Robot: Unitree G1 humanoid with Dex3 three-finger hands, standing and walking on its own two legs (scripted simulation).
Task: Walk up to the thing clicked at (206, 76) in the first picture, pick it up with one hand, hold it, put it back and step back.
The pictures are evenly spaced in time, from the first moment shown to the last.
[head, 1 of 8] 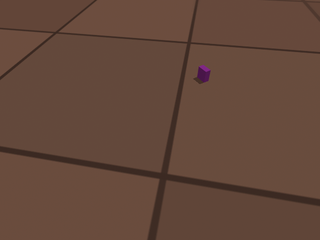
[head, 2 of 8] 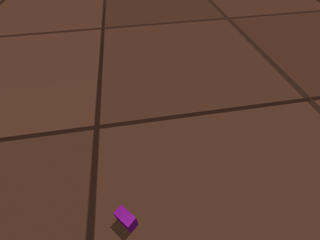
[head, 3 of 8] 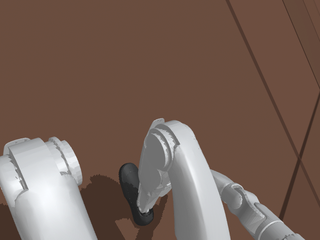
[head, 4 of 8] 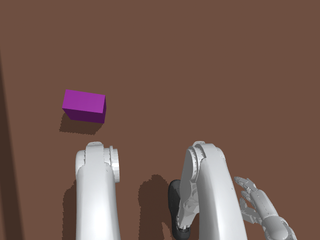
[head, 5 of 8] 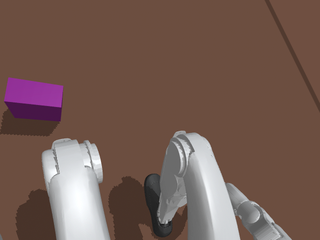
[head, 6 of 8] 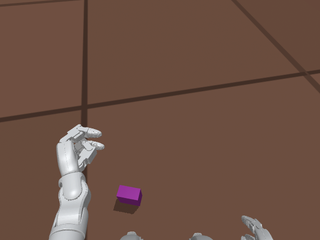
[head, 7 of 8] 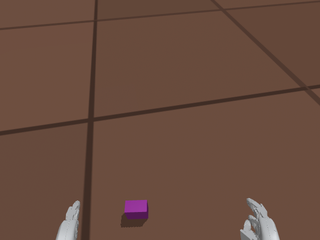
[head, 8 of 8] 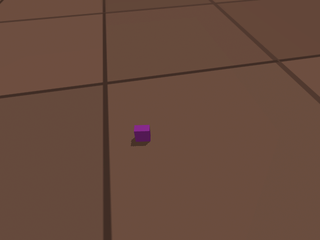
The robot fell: no
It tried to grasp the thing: yes
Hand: left
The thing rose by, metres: 0.01
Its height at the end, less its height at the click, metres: +0.00
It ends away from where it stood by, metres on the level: 0.08
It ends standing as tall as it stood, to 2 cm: yes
